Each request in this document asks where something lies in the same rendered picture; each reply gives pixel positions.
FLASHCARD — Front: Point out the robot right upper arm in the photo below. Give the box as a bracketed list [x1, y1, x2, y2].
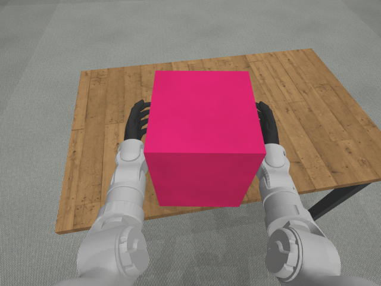
[265, 226, 379, 286]

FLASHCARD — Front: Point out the robot right hand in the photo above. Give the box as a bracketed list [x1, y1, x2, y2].
[255, 101, 279, 144]

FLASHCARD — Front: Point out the carton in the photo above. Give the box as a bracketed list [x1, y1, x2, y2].
[143, 71, 266, 207]

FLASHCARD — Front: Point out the right robot forearm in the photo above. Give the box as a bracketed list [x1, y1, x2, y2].
[256, 144, 341, 274]

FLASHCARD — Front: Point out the table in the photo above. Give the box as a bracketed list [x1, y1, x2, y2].
[55, 48, 381, 235]

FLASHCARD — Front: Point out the robot left hand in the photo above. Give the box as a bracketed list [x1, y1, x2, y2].
[124, 100, 151, 141]

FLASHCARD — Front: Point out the robot left upper arm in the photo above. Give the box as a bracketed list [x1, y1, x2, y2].
[51, 224, 149, 286]

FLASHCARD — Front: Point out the left robot forearm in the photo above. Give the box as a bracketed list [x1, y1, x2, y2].
[77, 139, 148, 274]

